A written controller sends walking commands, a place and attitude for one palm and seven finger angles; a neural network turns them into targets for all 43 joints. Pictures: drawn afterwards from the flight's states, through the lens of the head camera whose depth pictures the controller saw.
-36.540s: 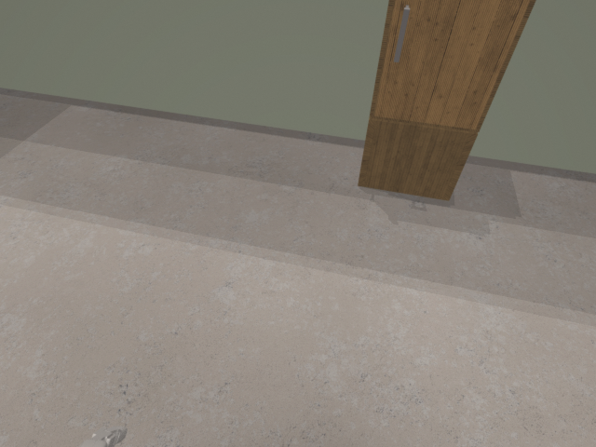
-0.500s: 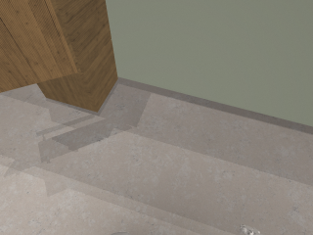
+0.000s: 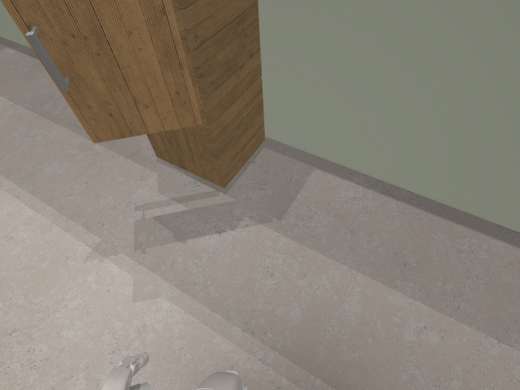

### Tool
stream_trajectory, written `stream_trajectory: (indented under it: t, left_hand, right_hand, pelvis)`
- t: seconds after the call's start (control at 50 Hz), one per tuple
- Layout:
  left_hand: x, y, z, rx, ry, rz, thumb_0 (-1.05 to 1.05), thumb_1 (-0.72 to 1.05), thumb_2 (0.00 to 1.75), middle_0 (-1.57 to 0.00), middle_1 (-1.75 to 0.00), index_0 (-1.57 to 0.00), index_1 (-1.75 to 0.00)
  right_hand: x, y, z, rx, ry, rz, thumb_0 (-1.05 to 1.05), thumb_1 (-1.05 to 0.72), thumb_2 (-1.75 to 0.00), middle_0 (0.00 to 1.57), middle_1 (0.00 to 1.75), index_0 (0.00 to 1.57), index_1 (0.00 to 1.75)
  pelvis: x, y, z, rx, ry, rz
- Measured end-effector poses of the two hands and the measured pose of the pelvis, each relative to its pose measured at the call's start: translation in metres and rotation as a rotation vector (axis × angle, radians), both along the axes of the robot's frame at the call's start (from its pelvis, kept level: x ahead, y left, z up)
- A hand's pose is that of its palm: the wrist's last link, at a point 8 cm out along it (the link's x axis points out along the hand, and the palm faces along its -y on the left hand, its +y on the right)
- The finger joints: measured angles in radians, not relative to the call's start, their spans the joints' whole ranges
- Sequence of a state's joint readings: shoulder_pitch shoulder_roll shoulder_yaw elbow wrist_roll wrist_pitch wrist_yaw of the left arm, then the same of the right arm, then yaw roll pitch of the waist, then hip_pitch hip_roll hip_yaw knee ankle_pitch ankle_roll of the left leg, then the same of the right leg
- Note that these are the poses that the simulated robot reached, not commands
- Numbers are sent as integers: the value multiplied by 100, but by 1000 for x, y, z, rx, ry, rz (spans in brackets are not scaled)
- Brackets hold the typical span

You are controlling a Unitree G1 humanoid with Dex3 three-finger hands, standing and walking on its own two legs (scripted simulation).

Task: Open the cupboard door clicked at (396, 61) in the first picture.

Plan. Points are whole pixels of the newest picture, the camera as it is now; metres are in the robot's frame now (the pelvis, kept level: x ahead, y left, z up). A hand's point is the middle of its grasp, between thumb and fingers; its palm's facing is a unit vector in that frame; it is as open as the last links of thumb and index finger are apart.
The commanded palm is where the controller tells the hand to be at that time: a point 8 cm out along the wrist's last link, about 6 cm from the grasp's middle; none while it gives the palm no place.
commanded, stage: turn to face it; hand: left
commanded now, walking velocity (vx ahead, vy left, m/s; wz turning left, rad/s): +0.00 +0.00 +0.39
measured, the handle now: (50, 60) +0.93 +0.64 +0.01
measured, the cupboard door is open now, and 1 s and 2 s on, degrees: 43 43 43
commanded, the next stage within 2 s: take the last steps up to it in 0.22 s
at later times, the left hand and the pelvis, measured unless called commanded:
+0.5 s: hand out of the picture +0.00 +0.23 -0.17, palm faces +0.26 -0.94 -0.22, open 7.4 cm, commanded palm none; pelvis +0.01 +0.03 +0.01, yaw +12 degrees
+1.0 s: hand out of the picture +0.03 +0.20 -0.15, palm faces +0.41 -0.90 -0.17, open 7.4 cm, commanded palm none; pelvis +0.12 +0.06 +0.02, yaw +20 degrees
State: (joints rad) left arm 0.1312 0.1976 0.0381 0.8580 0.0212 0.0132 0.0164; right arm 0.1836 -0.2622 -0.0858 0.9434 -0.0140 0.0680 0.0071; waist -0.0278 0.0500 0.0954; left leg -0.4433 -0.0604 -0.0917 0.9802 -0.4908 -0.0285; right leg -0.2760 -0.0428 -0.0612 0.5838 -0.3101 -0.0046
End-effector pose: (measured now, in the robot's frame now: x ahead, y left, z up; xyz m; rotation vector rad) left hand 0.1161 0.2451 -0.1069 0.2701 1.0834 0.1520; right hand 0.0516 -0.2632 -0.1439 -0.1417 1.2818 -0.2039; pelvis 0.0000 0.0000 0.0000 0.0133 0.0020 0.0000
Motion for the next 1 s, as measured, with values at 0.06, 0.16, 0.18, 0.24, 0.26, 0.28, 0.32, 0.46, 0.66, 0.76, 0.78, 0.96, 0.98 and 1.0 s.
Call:
stream_trajectory:
  t: [0.06, 0.16, 0.18, 0.24, 0.26, 0.28, 0.32, 0.46, 0.66, 0.76, 0.78, 0.96, 0.98, 1.0]
  left_hand:
    - [-21, -8, 1, -17, 37, 47, 0, 90, 90, -20, -30, -20, -30]
    - [-57, -14, -6, -58, 95, 127, 0, 90, 90, -20, -30, -20, -30]
    - [-64, -13, -9, -65, 106, 146, 0, 90, 90, -20, -30, -20, -30]
    - [-90, -4, -19, -82, 144, 205, 0, 91, 90, -20, -30, -20, -30]
    - [-99, 0, -23, -88, 159, 225, 0, 91, 90, -20, -30, -20, -30]
    - [-108, 5, -28, -95, 175, 245, 0, 91, 90, -20, -30, -20, -30]
    - [-124, 15, -41, -107, 210, 285, 0, 91, 90, -20, -30, -20, -30]
    - [-139, 33, -34, -107, 255, 345, 1, 91, 90, -20, -30, -19, -30]
    - [-76, 27, -11, -76, 100, 312, 1, 91, 90, -20, -30, -19, -30]
    - [-67, 15, -10, -61, 45, 360, 0, 91, 90, -20, -30, -20, -30]
    - [-70, 11, -9, -66, 59, 372, 0, 91, 90, -20, -30, -20, -30]
    - [-106, -7, -9, -167, 262, 479, 0, 90, 90, -20, -30, -20, -30]
    - [-109, -6, -10, -177, 281, 496, 0, 90, 90, -20, -30, -20, -30]
    - [-113, -4, -12, -187, 300, 513, 0, 90, 90, -20, -30, -20, -30]
  right_hand:
    - [12, -4, 7, 5, 4, 34, 0, -90, -90, 20, 30, 20, 30]
    - [37, 1, 17, 2, 2, 108, 0, -90, -90, 19, 30, 20, 30]
    - [44, 5, 18, -1, -1, 127, 0, -90, -90, 19, 30, 19, 30]
    - [66, 19, 21, -15, -22, 188, 0, -91, -90, 19, 30, 19, 30]
    - [73, 25, 22, -21, -35, 207, 0, -91, -90, 19, 30, 19, 30]
    - [81, 31, 22, -26, -51, 225, 0, -90, -90, 19, 30, 19, 30]
    - [93, 44, 21, -41, -88, 260, 0, -90, -90, 19, 30, 20, 30]
    - [101, 73, 29, -35, -110, 330, 0, -90, -90, 20, 30, 20, 30]
    - [67, 56, 4, 30, 24, 292, 0, -91, -90, 20, 30, 20, 30]
    - [72, 41, -9, 33, 120, 311, 0, -91, -90, 20, 30, 20, 30]
    - [78, 41, -6, 33, 124, 313, 0, -91, -90, 20, 30, 20, 30]
    - [161, 78, 20, 32, 61, 368, 0, -91, -90, 19, 30, 19, 30]
    - [172, 87, 20, 32, 56, 385, 0, -91, -90, 19, 30, 19, 30]
    - [184, 98, 20, 33, 50, 404, 0, -91, -90, 19, 30, 19, 30]
  pelvis:
    - [2, -5, 7, 14, -3, 36]
    - [6, -7, 12, 27, 3, 93]
    - [7, -6, 11, 26, 4, 103]
    - [8, 1, 9, 18, 5, 130]
    - [8, 4, 7, 13, 5, 139]
    - [9, 8, 4, 5, 5, 147]
    - [9, 16, -4, -10, 7, 168]
    - [12, 24, 5, -20, 2, 195]
    - [37, 16, 5, -1, -9, 232]
    - [56, 12, 0, 5, -28, 282]
    - [60, 14, 3, 7, -26, 286]
    - [105, 43, 20, 26, 9, 330]
    - [110, 49, 19, 24, 10, 337]
    - [116, 56, 18, 22, 12, 343]
